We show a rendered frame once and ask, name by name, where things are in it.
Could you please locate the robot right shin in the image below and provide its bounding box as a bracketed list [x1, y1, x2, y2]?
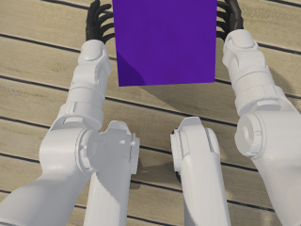
[177, 116, 220, 175]

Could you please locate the robot right forearm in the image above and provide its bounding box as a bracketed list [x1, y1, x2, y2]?
[222, 29, 301, 117]

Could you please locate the carton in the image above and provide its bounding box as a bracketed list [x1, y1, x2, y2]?
[112, 0, 217, 87]

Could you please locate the robot shin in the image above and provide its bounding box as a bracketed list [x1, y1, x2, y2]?
[100, 121, 131, 147]
[177, 116, 220, 175]

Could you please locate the robot left forearm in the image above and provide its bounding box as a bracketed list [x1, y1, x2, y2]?
[39, 40, 112, 159]

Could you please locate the robot left shin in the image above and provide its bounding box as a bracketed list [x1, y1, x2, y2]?
[100, 121, 131, 147]

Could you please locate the left robot hand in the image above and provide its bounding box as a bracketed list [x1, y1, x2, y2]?
[86, 0, 115, 44]

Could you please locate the robot right upper arm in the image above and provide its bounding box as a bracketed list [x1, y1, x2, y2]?
[234, 110, 301, 226]

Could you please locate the right robot hand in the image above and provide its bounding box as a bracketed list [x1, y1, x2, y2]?
[216, 0, 244, 43]

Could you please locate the robot left upper arm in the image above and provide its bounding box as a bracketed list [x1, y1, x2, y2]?
[0, 127, 106, 226]

